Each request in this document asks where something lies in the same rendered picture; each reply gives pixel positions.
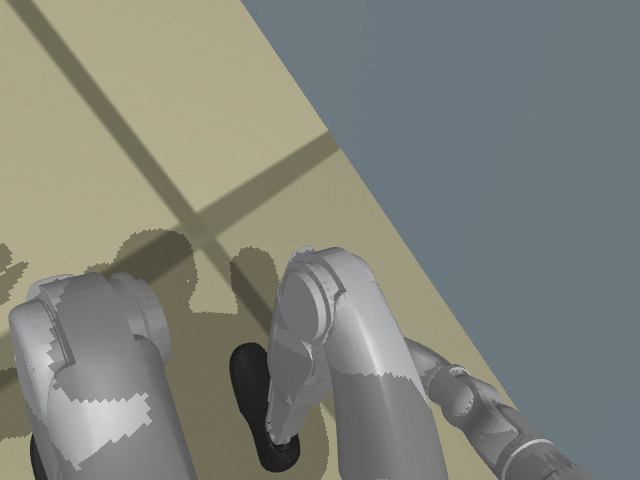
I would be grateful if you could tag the right robot hand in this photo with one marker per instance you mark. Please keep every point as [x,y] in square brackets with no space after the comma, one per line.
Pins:
[427,362]

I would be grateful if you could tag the left robot foot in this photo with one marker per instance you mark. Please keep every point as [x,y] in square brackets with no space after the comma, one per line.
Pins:
[38,468]

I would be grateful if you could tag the right robot foot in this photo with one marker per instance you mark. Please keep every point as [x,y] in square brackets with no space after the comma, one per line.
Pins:
[250,380]

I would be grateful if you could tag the right robot arm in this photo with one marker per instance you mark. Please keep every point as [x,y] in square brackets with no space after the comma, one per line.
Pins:
[512,447]

